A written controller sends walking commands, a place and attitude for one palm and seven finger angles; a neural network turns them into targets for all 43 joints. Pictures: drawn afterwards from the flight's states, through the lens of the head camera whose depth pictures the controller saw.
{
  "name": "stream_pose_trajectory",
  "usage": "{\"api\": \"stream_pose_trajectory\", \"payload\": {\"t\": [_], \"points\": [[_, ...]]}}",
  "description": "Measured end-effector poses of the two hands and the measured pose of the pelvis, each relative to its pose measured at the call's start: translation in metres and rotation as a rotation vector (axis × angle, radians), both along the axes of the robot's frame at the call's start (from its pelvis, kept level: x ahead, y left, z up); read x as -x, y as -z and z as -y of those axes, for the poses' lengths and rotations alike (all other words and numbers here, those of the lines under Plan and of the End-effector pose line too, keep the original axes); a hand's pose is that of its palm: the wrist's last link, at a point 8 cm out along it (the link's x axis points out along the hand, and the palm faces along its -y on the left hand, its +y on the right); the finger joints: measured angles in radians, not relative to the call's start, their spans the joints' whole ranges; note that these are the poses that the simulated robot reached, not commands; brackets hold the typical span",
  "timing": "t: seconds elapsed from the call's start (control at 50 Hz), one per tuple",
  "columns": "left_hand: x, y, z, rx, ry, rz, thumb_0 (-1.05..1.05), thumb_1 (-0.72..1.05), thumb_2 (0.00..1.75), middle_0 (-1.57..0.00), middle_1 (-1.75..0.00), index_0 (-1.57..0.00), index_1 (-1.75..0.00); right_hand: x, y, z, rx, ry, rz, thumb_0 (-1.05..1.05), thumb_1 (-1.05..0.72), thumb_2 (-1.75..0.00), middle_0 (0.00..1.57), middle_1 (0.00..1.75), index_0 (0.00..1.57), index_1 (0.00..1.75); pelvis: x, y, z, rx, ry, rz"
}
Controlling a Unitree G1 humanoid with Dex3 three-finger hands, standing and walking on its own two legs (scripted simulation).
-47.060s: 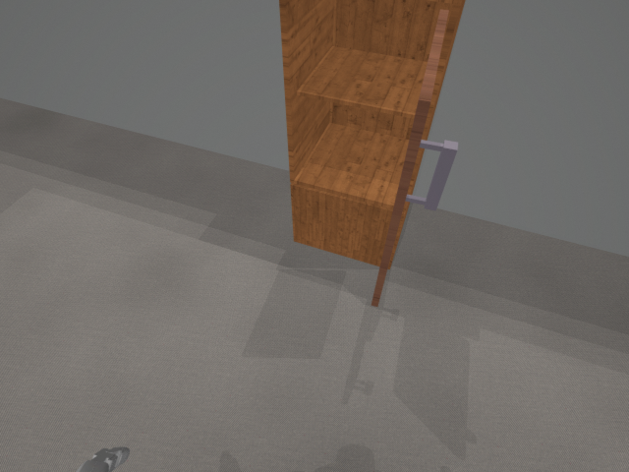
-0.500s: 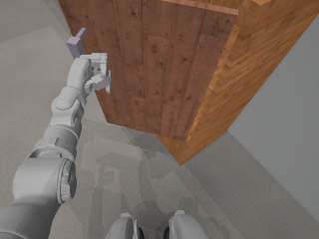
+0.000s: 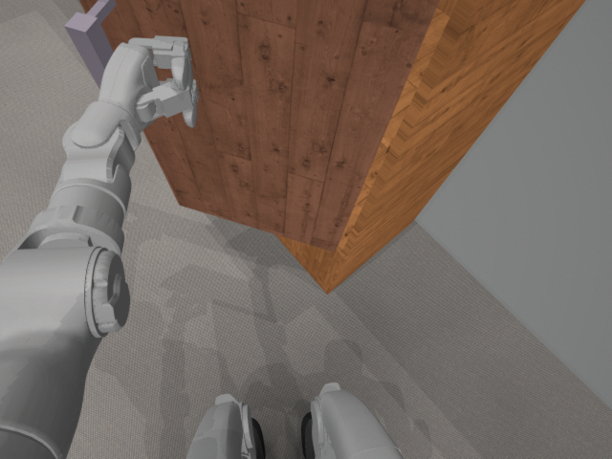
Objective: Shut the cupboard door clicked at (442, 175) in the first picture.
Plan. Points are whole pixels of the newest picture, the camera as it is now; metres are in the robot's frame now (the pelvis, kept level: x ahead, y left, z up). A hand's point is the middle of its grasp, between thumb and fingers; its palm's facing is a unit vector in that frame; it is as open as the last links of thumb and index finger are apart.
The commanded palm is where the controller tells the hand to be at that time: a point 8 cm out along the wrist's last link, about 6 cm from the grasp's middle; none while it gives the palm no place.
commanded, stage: push the door shut along its arc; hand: left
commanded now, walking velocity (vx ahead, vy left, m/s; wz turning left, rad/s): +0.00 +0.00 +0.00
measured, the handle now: (119, 67) +0.59 +0.16 +0.10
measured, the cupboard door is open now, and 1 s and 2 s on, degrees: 33 24 24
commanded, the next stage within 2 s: pull the fist back off the door in 0.28 s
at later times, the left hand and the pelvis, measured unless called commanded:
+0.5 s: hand (205, 65) +0.57 +0.06 +0.11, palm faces -0.14 -0.98 +0.13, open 3.3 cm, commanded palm +0.55 +0.08 +0.10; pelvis +0.01 +0.00 -0.01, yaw +1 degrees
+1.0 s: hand (216, 106) +0.52 +0.05 +0.10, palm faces +0.05 -1.00 -0.02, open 3.1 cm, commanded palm +0.47 +0.09 +0.10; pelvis +0.02 -0.02 +0.03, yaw +0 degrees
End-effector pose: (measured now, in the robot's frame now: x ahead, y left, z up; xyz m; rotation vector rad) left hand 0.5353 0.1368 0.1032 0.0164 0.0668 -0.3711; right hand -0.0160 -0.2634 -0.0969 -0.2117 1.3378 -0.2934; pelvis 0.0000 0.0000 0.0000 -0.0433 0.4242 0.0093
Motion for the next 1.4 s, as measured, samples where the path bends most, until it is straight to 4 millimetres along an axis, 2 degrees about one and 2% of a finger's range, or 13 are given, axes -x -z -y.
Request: {"api": "stream_pose_trajectory", "payload": {"t": [0.4, 0.48, 0.54, 0.58, 0.64, 0.7, 0.84, 0.98, 1.12, 1.2, 1.28, 1.4], "points": [[-0.022, -0.006, 0.024, -0.015, 0.083, -0.015, 0.03, 0.99, 0.98, -1.30, -1.50, -1.30, -1.50, -0.004, 0.003, 0.008, 0.043, -0.022, -0.022, 0.00, -0.91, -0.89, 0.20, 0.30, 0.20, 0.30, -0.004, 0.007, 0.002, 0.005, -0.016, -0.038], [-0.027, -0.001, 0.024, 0.111, -0.156, -0.042, 0.04, 0.94, 0.95, -1.30, -1.50, -1.30, -1.50, -0.004, 0.004, 0.003, 0.005, -0.040, -0.024, 0.00, -0.91, -0.89, 0.20, 0.30, 0.20, 0.30, -0.006, 0.007, 0.002, 0.005, -0.013, -0.053], [-0.023, 0.003, 0.025, 0.112, -0.367, -0.008, 0.03, 0.91, 0.93, -1.30, -1.50, -1.30, -1.50, -0.004, 0.005, -0.005, -0.053, -0.065, -0.028, 0.00, -0.91, -0.89, 0.20, 0.30, 0.20, 0.30, -0.008, 0.005, 0.003, -0.001, -0.007, -0.059], [-0.017, 0.003, 0.030, 0.056, -0.434, 0.047, 0.03, 0.91, 0.92, -1.30, -1.50, -1.29, -1.50, -0.003, 0.007, -0.011, -0.094, -0.071, -0.035, 0.00, -0.91, -0.89, 0.20, 0.30, 0.20, 0.30, -0.010, 0.004, 0.004, -0.006, -0.003, -0.058], [-0.008, 0.005, 0.041, -0.021, -0.420, 0.087, 0.02, 0.90, 0.91, -1.29, -1.50, -1.29, -1.50, 0.001, 0.008, -0.018, -0.142, -0.050, -0.055, 0.00, -0.91, -0.89, 0.20, 0.30, 0.20, 0.30, -0.013, 0.000, 0.006, -0.012, 0.000, -0.041], [0.001, 0.008, 0.049, -0.028, -0.397, 0.049, 0.02, 0.90, 0.90, -1.30, -1.50, -1.30, -1.50, 0.004, 0.006, -0.022, -0.164, -0.019, -0.064, 0.00, -0.91, -0.89, 0.20, 0.30, 0.20, 0.30, -0.015, -0.007, 0.008, -0.019, 0.004, -0.018], [0.016, -0.003, 0.051, 0.004, -0.421, 0.047, 0.02, 0.90, 0.90, -1.30, -1.50, -1.30, -1.50, -0.001, -0.005, -0.014, -0.163, -0.008, -0.030, 0.00, -0.91, -0.89, 0.20, 0.30, 0.20, 0.30, -0.020, -0.021, 0.014, -0.035, 0.016, 0.032], [0.038, -0.001, 0.038, -0.010, -0.418, 0.072, 0.01, 0.90, 0.90, -1.30, -1.50, -1.30, -1.50, -0.018, -0.011, 0.007, -0.132, -0.034, 0.000, 0.00, -0.91, -0.89, 0.20, 0.30, 0.20, 0.30, -0.020, -0.026, 0.020, -0.045, 0.014, 0.061], [0.074, 0.006, 0.036, 0.008, -0.402, 0.097, 0.02, 0.90, 0.90, -1.30, -1.50, -1.30, -1.50, -0.054, -0.013, 0.022, -0.094, -0.083, 0.077, 0.01, -0.91, -0.89, 0.20, 0.30, 0.20, 0.30, -0.018, -0.028, 0.021, -0.046, 0.000, 0.093], [0.089, 0.004, 0.043, 0.012, -0.389, 0.107, 0.02, 0.90, 0.90, -1.30, -1.50, -1.30, -1.50, -0.077, -0.014, 0.021, -0.089, -0.105, 0.142, 0.01, -0.91, -0.89, 0.20, 0.30, 0.20, 0.30, -0.016, -0.029, 0.020, -0.048, -0.002, 0.113], [0.095, 0.001, 0.046, 0.003, -0.388, 0.104, 0.02, 0.90, 0.90, -1.30, -1.50, -1.30, -1.50, -0.095, -0.014, 0.015, -0.097, -0.120, 0.205, 0.01, -0.91, -0.89, 0.20, 0.30, 0.20, 0.30, -0.013, -0.030, 0.020, -0.050, -0.003, 0.130], [0.091, -0.006, 0.044, 0.000, -0.399, 0.111, 0.02, 0.90, 0.89, -1.30, -1.50, -1.30, -1.50, -0.101, -0.012, 0.002, -0.119, -0.132, 0.244, 0.01, -0.91, -0.89, 0.20, 0.30, 0.20, 0.30, -0.008, -0.029, 0.019, -0.051, -0.004, 0.134]]}}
